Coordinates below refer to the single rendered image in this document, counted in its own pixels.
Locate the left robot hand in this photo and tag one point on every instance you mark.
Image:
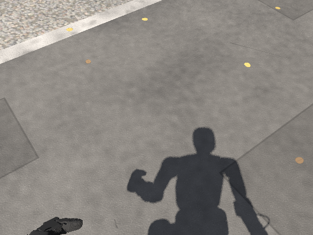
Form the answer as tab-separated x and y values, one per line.
58	226

